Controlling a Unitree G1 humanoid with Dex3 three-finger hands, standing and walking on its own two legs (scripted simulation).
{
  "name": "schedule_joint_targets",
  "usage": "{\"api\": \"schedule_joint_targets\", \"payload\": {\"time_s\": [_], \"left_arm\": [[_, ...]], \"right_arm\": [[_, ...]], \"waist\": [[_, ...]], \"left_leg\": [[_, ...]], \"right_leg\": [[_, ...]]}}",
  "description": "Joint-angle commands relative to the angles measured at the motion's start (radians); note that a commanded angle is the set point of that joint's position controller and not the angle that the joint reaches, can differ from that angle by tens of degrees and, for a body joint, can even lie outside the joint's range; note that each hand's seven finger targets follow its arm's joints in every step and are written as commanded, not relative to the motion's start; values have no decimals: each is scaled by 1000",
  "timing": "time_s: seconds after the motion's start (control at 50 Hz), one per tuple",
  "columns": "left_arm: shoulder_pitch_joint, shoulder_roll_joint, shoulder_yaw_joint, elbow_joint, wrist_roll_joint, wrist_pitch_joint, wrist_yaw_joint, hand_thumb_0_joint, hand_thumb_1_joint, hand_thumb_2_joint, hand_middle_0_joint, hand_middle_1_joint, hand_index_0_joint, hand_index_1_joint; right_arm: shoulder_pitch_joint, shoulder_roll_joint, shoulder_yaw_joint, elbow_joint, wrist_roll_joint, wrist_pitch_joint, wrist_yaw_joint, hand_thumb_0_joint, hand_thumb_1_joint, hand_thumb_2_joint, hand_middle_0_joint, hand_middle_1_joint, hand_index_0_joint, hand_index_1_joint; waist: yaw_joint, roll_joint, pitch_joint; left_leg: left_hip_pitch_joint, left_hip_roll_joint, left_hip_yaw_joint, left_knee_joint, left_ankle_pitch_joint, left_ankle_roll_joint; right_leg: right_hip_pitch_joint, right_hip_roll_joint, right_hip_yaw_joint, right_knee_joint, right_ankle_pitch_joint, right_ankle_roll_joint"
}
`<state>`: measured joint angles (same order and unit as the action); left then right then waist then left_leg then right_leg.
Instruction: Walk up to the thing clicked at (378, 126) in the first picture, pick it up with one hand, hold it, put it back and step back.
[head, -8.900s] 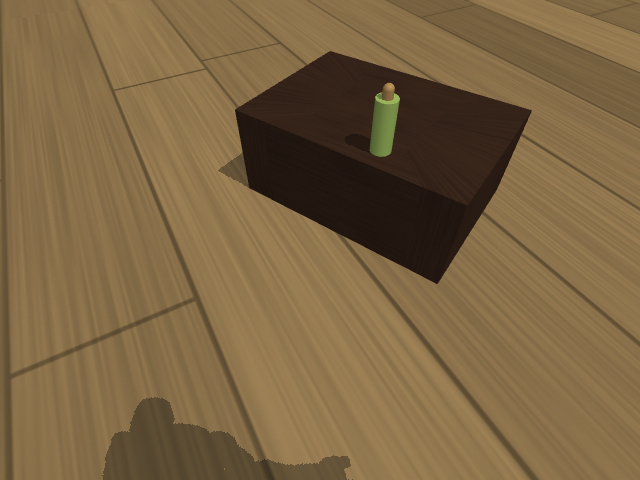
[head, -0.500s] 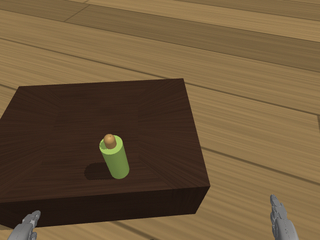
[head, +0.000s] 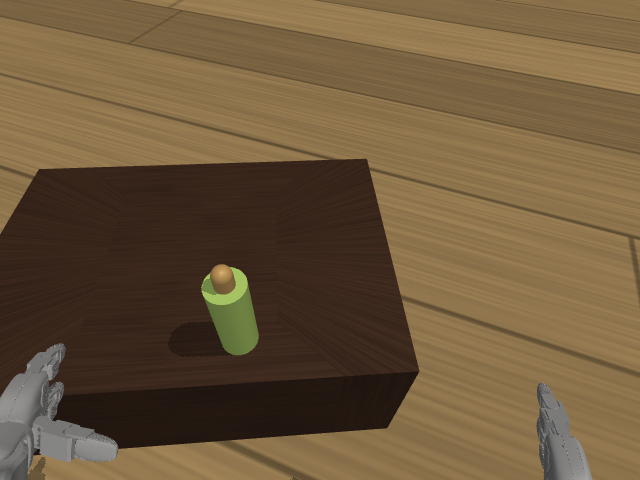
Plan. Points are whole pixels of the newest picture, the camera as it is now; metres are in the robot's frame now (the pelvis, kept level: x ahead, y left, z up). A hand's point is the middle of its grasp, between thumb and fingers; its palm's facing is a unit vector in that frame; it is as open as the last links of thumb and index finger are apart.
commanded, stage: go down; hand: left
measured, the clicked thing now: (231, 307) +0.46 +0.16 -0.17
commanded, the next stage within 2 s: none
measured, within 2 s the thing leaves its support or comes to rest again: neither
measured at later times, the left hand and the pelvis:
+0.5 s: hand (62, 314) +0.33 +0.33 +0.04, palm faces +0.12 -0.98 -0.14, open 17.6 cm; pelvis -0.02 +0.00 +0.01, yaw -2 degrees
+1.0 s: hand (52, 276) +0.37 +0.34 +0.06, palm faces +0.10 -0.99 -0.09, open 17.6 cm; pelvis -0.01 +0.01 +0.01, yaw -2 degrees
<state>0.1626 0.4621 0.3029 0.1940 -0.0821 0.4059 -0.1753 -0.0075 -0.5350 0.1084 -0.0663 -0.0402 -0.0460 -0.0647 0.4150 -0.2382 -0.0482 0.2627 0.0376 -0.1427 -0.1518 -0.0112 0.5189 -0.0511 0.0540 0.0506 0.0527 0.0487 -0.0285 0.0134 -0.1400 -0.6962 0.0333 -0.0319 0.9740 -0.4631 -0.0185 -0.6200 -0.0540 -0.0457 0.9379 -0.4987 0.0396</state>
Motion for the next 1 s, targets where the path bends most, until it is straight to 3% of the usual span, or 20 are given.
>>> {"api": "schedule_joint_targets", "payload": {"time_s": [0.0,0.02,0.06,0.08,0.1,0.14,0.2,0.22,0.28,0.36,0.38,0.48,0.52,0.66,0.78,0.8,0.84,0.92,0.94,0.98], "left_arm": [[-253,298,139,-56,-17,-85,-41,0,-566,104,-57,-40,-38,-61],[-285,318,153,-20,-22,-93,-55,0,-592,93,-60,-38,-42,-58],[-309,338,163,74,-24,-107,-87,0,-571,95,-56,-37,-40,-56],[-364,348,161,82,-28,-120,-104,0,-578,89,-58,-40,-44,-57],[-357,338,162,157,-29,-126,-117,0,-611,82,-62,-39,-46,-58],[-447,373,168,201,-28,-163,-142,0,-611,74,-65,-40,-52,-56],[-536,437,207,259,-28,-231,-169,0,-611,65,-64,-40,-55,-52],[-573,440,202,286,-26,-254,-178,0,-611,67,-63,-45,-55,-56],[-675,484,217,323,-23,-324,-196,0,-611,66,-65,-60,-62,-66],[-730,520,236,409,-26,-398,-218,0,-611,68,-60,-56,-60,-60],[-753,520,231,425,-31,-413,-224,0,-603,69,-56,-47,-54,-52],[-819,556,240,525,-38,-470,-254,0,-588,64,-57,-44,-57,-48],[-843,569,242,559,-40,-486,-264,0,-578,60,-58,-36,-57,-40],[-916,616,259,630,-54,-542,-294,0,-609,56,-56,-42,-59,-44],[-926,638,270,654,-57,-561,-316,0,-596,56,-63,-37,-62,-43],[-922,651,278,650,-57,-563,-319,0,-602,55,-61,-35,-60,-40],[-918,640,277,669,-57,-565,-321,0,-597,54,-62,-35,-61,-40],[-917,666,298,648,-64,-566,-324,0,-611,53,-65,-38,-64,-44],[-939,665,294,615,-65,-571,-324,0,-611,103,-68,-61,-49,-85],[-923,671,305,638,-66,-572,-324,0,-553,83,-59,-45,-49,-58]], "right_arm": [[-33,-130,-51,-141,2,-68,-14,0,531,-52,51,50,50,50],[-34,-161,-78,-161,1,-71,-17,0,530,-53,51,50,50,50],[-7,-134,-40,-102,1,-66,-4,0,534,-52,51,50,50,50],[-27,-134,-39,-107,2,-67,0,0,531,-53,51,50,50,50],[-40,-164,-71,-138,2,-73,0,0,522,-55,51,50,50,50],[-20,-142,-39,-100,-3,-73,11,0,526,-54,51,50,50,50],[-53,-183,-88,-113,-3,-81,18,0,533,-52,51,50,50,50],[-38,-185,-89,-109,-6,-82,19,0,534,-52,50,50,50,50],[-64,-170,-75,-112,-6,-95,33,0,539,-49,50,50,50,50],[-61,-161,-59,-77,-9,-92,46,0,542,-49,50,50,50,50],[-71,-183,-77,-104,-10,-93,42,0,541,-50,50,50,50,50],[-79,-181,-62,-55,-13,-91,47,0,541,-51,50,50,50,50],[-79,-157,-26,-50,-15,-90,54,0,537,-52,50,50,50,50],[-95,-176,-25,-60,-17,-90,55,0,542,-50,50,50,50,50],[-83,-165,-3,-65,-19,-86,59,0,532,-54,50,50,50,50],[-91,-200,-39,-65,-20,-86,58,0,532,-54,50,50,50,50],[-84,-168,0,-74,-21,-84,64,0,532,-54,50,50,50,50],[-86,-204,-35,-86,-20,-81,60,0,529,-55,50,50,50,50],[-82,-179,-6,-94,-19,-84,65,0,539,-52,50,50,49,50],[-71,-181,-15,-89,-20,-78,65,0,535,-53,50,50,49,50]], "waist": [[7,91,-139],[-7,59,-167],[16,81,-152],[4,82,-150],[-4,52,-168],[-1,70,-176],[6,65,-192],[-9,78,-202],[1,108,-215],[6,136,-216],[-11,109,-245],[-18,105,-227],[-16,123,-245],[-38,102,-248],[-38,129,-295],[-42,138,-316],[-36,146,-302],[-37,139,-322],[-33,159,-323],[-35,151,-326]], "left_leg": [[180,-30,20,-172,266,20],[196,-30,21,-168,283,24],[191,-30,22,-170,324,20],[196,-27,19,-174,321,21],[210,-22,16,-174,353,22],[214,-22,22,-168,370,22],[213,-20,22,-174,362,21],[226,-18,22,-175,350,22],[235,-14,18,-192,320,17],[241,-11,17,-205,288,14],[253,-15,25,-198,293,20],[236,-16,29,-197,278,24],[235,-16,27,-188,309,25],[215,-17,27,-193,220,27],[241,-15,27,-162,328,28],[261,-5,16,-161,354,23],[257,-1,11,-165,357,18],[255,-3,18,-156,367,21],[262,-3,18,-157,380,20],[267,-1,17,-147,417,21]], "right_leg": [[43,40,-6,-154,272,-34],[55,40,-5,-160,293,-30],[68,39,-6,-155,322,-35],[51,42,-5,-157,316,-34],[61,44,-8,-153,338,-34],[57,42,-2,-152,352,-35],[54,44,1,-150,338,-38],[44,43,5,-153,328,-36],[41,46,3,-156,293,-41],[22,49,2,-165,261,-48],[40,47,6,-175,283,-44],[30,47,11,-184,279,-44],[30,46,13,-183,300,-44],[6,51,13,-193,240,-44],[0,51,15,-175,315,-43],[-16,55,9,-167,317,-46],[-20,59,3,-163,305,-49],[-1,58,9,-169,327,-46],[8,59,8,-165,335,-47],[-1,60,7,-161,353,-46]]}}
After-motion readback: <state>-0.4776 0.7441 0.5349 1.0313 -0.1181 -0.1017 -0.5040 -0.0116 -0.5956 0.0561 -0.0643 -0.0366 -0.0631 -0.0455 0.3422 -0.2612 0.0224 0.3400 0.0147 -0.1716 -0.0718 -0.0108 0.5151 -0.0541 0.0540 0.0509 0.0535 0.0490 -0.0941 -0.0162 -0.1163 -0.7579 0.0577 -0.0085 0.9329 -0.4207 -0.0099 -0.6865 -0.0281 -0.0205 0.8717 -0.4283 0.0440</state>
